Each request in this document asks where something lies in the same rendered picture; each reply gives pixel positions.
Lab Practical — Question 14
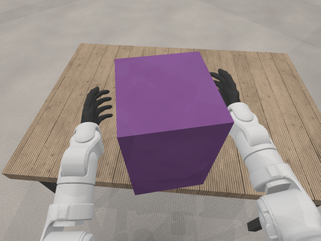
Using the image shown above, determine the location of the right robot upper arm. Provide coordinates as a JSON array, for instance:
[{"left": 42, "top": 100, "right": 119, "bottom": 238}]
[{"left": 256, "top": 188, "right": 321, "bottom": 241}]

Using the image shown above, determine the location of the robot left hand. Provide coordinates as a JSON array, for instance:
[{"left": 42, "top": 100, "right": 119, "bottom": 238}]
[{"left": 81, "top": 86, "right": 113, "bottom": 125}]

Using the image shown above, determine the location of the robot right forearm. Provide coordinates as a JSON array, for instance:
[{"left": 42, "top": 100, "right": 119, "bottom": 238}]
[{"left": 227, "top": 102, "right": 321, "bottom": 223}]

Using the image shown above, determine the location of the left robot upper arm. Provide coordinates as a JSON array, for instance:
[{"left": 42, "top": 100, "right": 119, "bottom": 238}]
[{"left": 43, "top": 231, "right": 95, "bottom": 241}]

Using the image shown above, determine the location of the robot right hand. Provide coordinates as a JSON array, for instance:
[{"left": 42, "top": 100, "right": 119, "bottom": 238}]
[{"left": 210, "top": 68, "right": 241, "bottom": 107}]

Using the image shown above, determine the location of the robot left forearm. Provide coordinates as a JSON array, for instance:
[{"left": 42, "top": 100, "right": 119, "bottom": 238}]
[{"left": 40, "top": 122, "right": 104, "bottom": 241}]

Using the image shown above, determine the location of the carton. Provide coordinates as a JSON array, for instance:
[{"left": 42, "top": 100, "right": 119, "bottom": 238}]
[{"left": 114, "top": 51, "right": 234, "bottom": 195}]

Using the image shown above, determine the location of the table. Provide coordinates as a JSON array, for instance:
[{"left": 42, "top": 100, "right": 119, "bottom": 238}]
[{"left": 2, "top": 43, "right": 321, "bottom": 232}]

